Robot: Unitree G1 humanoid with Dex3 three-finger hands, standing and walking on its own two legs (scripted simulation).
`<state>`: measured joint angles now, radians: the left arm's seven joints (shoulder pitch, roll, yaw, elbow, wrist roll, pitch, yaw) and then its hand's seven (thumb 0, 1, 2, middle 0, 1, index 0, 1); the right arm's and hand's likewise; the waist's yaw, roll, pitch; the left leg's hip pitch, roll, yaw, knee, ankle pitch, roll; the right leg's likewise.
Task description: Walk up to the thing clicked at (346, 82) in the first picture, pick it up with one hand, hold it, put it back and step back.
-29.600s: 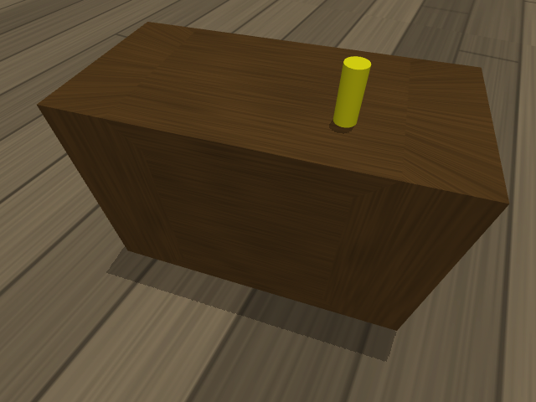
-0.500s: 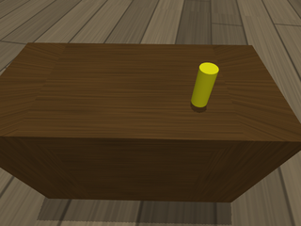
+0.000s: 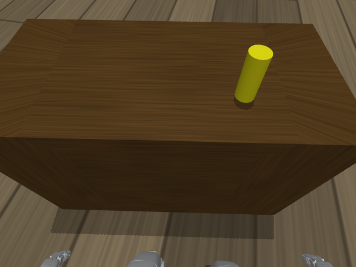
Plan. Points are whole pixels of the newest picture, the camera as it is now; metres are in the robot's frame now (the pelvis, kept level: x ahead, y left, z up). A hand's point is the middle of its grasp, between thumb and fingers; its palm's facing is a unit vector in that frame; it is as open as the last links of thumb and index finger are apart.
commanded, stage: step back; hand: right
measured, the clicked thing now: (251, 76) +0.57 -0.19 +0.06
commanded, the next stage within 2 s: none
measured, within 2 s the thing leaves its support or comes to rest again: neither
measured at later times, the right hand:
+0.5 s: hand out of the picture +0.02 -0.22 -0.16, palm faces +0.03 +0.92 -0.39, open 7.3 cm
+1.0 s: hand out of the picture -0.11 -0.18 -0.14, palm faces -0.07 +0.90 -0.44, open 7.3 cm
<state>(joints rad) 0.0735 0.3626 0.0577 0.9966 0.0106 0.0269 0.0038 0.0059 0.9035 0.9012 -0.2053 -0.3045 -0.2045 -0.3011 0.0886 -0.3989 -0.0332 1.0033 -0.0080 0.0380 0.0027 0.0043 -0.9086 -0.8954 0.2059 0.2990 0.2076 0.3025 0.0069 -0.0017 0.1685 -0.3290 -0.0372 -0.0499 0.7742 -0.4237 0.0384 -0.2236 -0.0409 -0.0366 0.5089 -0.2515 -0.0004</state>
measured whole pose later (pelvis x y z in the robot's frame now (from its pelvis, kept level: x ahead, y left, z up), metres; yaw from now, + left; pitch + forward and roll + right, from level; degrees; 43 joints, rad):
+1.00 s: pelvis -0.19 +0.08 -0.01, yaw +0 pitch -3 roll -1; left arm 0.11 0.40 0.08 0.82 0.01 0.09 0.02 0.01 0.91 0.90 -0.20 -0.30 -0.20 -0.30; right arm 0.17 -0.35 -0.03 0.88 -0.04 0.02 -0.01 0.01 -0.91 -0.89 0.21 0.30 0.21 0.30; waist 0.00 -0.06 0.19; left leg -0.26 -0.02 -0.05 0.61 -0.31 0.03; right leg -0.48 0.11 0.16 1.06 -0.51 -0.01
